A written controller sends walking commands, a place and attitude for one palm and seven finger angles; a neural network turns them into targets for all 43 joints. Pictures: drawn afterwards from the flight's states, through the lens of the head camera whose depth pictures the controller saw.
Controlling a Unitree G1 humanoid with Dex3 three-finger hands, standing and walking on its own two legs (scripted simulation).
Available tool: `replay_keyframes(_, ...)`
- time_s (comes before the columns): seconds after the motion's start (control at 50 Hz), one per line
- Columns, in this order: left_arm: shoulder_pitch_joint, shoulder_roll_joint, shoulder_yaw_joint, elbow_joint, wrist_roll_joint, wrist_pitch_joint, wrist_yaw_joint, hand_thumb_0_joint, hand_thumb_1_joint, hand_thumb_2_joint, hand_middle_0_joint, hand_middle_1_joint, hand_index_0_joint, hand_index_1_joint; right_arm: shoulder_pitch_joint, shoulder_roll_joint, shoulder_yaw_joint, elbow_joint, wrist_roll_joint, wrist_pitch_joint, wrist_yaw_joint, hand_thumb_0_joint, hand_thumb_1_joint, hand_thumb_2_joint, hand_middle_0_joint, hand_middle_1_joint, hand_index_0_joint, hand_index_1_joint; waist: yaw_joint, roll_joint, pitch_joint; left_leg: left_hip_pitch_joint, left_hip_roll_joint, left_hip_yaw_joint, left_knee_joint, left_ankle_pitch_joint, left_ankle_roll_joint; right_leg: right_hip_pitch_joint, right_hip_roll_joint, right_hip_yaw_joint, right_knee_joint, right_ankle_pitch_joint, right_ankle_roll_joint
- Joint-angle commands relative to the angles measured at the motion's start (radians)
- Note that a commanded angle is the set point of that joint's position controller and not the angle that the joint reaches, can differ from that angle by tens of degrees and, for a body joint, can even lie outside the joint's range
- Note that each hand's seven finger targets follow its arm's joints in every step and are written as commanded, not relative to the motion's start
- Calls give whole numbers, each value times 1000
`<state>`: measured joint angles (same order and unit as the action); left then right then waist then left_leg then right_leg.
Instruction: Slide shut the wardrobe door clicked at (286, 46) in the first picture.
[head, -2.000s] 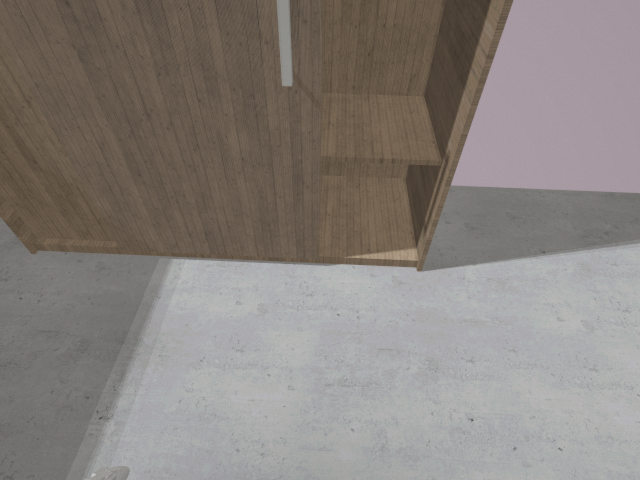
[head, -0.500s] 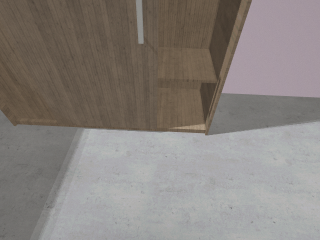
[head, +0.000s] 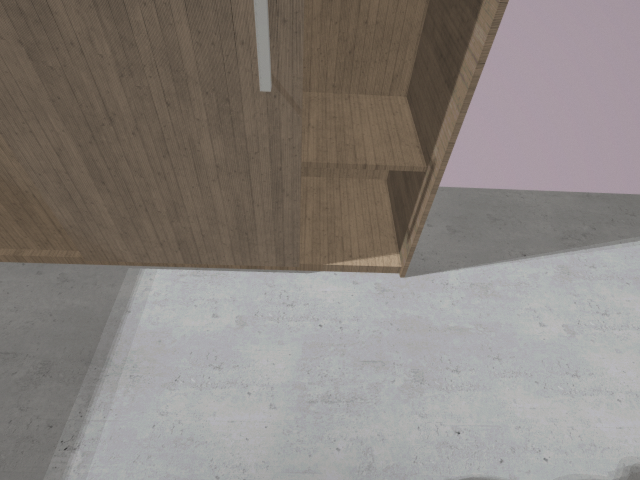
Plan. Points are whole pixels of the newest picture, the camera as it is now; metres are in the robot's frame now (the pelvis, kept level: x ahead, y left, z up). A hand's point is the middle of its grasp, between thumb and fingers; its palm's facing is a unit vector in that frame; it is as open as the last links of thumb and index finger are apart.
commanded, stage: take the last steps up to it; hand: left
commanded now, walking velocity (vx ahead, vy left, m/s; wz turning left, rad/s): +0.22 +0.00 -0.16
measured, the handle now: (262, 2) +0.91 +0.15 +0.20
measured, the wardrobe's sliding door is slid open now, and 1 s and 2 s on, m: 0.40 0.40 0.40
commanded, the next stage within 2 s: come to a stop and stand still in 0.94 s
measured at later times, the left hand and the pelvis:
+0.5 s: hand (210, 472) +0.17 +0.16 -0.18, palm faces +0.10 -0.98 -0.15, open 7.2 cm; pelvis +0.16 -0.02 +0.00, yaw +2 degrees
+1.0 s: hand (245, 322) +0.41 +0.15 -0.18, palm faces +0.05 -0.98 -0.21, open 7.3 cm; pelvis +0.35 -0.04 -0.02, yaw +1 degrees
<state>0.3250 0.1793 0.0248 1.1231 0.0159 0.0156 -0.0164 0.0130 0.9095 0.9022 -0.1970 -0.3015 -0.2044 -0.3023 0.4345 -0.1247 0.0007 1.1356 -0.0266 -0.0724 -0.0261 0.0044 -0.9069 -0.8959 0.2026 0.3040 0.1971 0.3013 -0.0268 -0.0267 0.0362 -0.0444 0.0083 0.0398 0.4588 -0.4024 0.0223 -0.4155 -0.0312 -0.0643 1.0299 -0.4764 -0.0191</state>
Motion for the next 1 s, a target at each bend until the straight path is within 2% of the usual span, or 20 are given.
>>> replay_keyframes(0.0, -186, 27, 18, -165, 0, -43, -10, 0, 900, 900, -200, -300, -200, -300, 103, -173, -39, 13, 4, -10, -23, 0, -900, -900, 200, 300, 200, 300, -14, 157, 134, 23, 257, -157, -215, 579, 150, -190, -65, -11, -145, 116, 5)
replay_keyframes(0.06, -151, 9, 22, -154, -1, -43, -5, 0, 900, 900, -200, -300, -200, -300, 96, -164, -42, 28, 6, -3, -25, 0, -900, -900, 200, 300, 200, 300, 10, 175, 103, -59, 225, -84, -160, 707, 120, 36, -7, -74, -332, 214, -14)
replay_keyframes(0.12, 91, 76, 46, -81, 8, -56, 6, 0, 900, 900, -200, -300, -200, -300, 70, -166, -50, 30, 19, 0, -16, 0, -900, -900, 200, 300, 200, 300, 125, 83, -16, -152, 170, -20, 111, 687, 68, 388, 20, -81, -463, 348, -33)
replay_keyframes(0.14, 201, 150, 65, -52, 15, -71, 17, 0, 900, 900, -200, -300, -200, -300, 86, -132, -46, 23, 24, -1, -4, 0, -900, -900, 200, 300, 200, 300, 170, -48, -90, -296, 117, 21, 353, 464, 34, 563, -129, 83, -517, 298, -87)
replay_keyframes(0.16, 273, 249, 87, -42, 11, -78, 29, 0, 900, 900, -200, -300, -200, -300, 139, -69, -40, -3, 30, -3, 0, 0, -900, -900, 200, 300, 200, 300, 155, -257, -206, -479, -2, 52, 702, -123, 2, 668, -430, 526, -665, 297, -213)
replay_keyframes(0.18, 230, 243, 87, -52, -9, -70, 34, 0, 900, 900, -200, -300, -200, -300, 62, -94, -48, -28, 29, 12, -2, 0, -900, -900, 200, 300, 200, 300, 152, -119, -149, -511, 37, -22, 843, -181, 23, 548, -461, 565, -761, 171, -254)
replay_keyframes(0.22, 55, 171, 64, -93, 0, -64, 41, 0, 900, 900, -200, -300, -200, -300, -51, -69, -54, -58, 11, 27, 14, 0, -900, -900, 200, 300, 200, 300, 99, -89, 51, -558, 123, -56, 884, -62, 22, 222, -406, 460, -834, -94, -211)
replay_keyframes(0.3, -59, 105, 41, -120, 16, -72, 44, 0, 900, 900, -200, -300, -200, -300, 45, -21, -52, -33, 0, 63, 27, 0, -900, -900, 200, 300, 200, 300, -14, -59, 30, -361, 138, 6, 629, 28, -16, -10, -285, 139, -855, 53, -132)
replay_keyframes(0.46, -35, 129, 54, -106, 9, -53, 23, 0, 900, 900, -200, -300, -200, -300, 21, -61, -55, -78, 2, 32, 37, 0, -900, -900, 200, 300, 200, 300, -36, 7, 47, -50, 56, 142, 95, 96, -33, -81, -169, 44, -713, -117, -94)
replay_keyframes(0.48, -26, 90, 46, -112, 8, -48, 16, 0, 900, 900, -200, -300, -200, -300, 77, -113, -64, -67, 0, 27, 29, 0, -900, -900, 200, 300, 200, 300, -57, 156, 52, -5, 114, 17, -19, -52, -13, -131, -102, -2, -545, -102, -63)
replay_keyframes(0.5, -49, 25, 37, -143, 1, -46, 9, 0, 900, 900, -200, -300, -200, -300, 162, -202, -85, -56, -13, 19, 20, 0, -900, -900, 200, 300, 200, 300, -92, 380, 87, 5, 333, -330, -247, -263, 78, -254, 13, -114, -229, -75, -9)
replay_keyframes(0.52, -106, 37, 39, -185, 10, -54, 9, 0, 900, 900, -200, -300, -200, -300, 167, -240, -88, -60, -12, 20, 13, 0, -900, -900, 200, 300, 200, 300, -90, 365, 112, -26, 432, -513, -348, -307, 156, -329, 10, -38, -26, -86, -14)
replay_keyframes(0.58, -76, 55, 50, -142, 19, -63, -6, 0, 900, 900, -200, -300, -200, -300, -2, -141, -57, -100, 2, -2, 1, 0, -900, -900, 200, 300, 200, 300, -5, 136, 101, -66, 349, -291, -313, -16, 134, -332, -87, 47, 140, 149, -5)
replay_keyframes(0.64, -17, 24, 45, -108, 16, -50, -5, 0, 900, 900, -200, -300, -200, -300, -8, -127, -55, -90, 6, -24, -6, 0, -900, -900, 200, 300, 200, 300, 20, 109, 12, 16, 285, -87, -256, 422, 132, -259, -92, 28, 77, 219, 28)
replay_keyframes(0.8, -159, 2, 36, -143, 8, -46, -8, 0, 900, 900, -200, -300, -200, -300, 41, -138, -62, -23, -1, -4, -2, 0, -900, -900, 200, 300, 200, 300, -13, 153, 84, 9, 268, 27, -222, 512, 134, -134, -61, -55, -323, 250, 13)
replay_keyframes(0.88, 5, 49, 50, -89, 11, -59, -3, 0, 900, 900, -200, -300, -200, -300, 8, -148, -62, -12, 6, 8, 0, 0, -900, -900, 200, 300, 200, 300, 73, 74, 22, -108, 232, 58, -3, 548, 93, 216, 12, -101, -470, 313, -26)
replay_keyframes(0.9, 151, 94, 65, -47, 16, -69, 3, 0, 900, 900, -200, -300, -200, -300, -13, -139, -60, -14, 13, 5, 4, 0, -900, -900, 200, 300, 200, 300, 144, 13, -36, -198, 180, 111, 187, 465, 58, 394, -42, -26, -509, 335, -46)
replay_keyframes(0.92, 257, 198, 87, -24, 20, -80, 17, 0, 900, 900, -200, -300, -200, -300, 41, -74, -51, -31, 23, -1, 12, 0, -900, -900, 200, 300, 200, 300, 155, -243, -147, -398, 56, 159, 501, 105, 16, 580, -292, 331, -609, 369, -134)
replay_keyframes(0.94, 310, 244, 85, -18, -1, -78, 21, 0, 900, 900, -200, -300, -200, -300, 12, -84, -47, -60, 25, 6, 10, 0, -900, -900, 200, 300, 200, 300, 155, -218, -179, -493, 4, 68, 753, -220, 14, 581, -424, 541, -742, 424, -225)
replay_keyframes(0.98, 99, 166, 71, -67, -5, -69, 35, 0, 900, 900, -200, -300, -200, -300, -54, -81, -62, -63, 17, 26, 13, 0, -900, -900, 200, 300, 200, 300, 90, -125, -64, -524, 91, -39, 860, -69, 25, 335, -380, 452, -826, 93, -209)
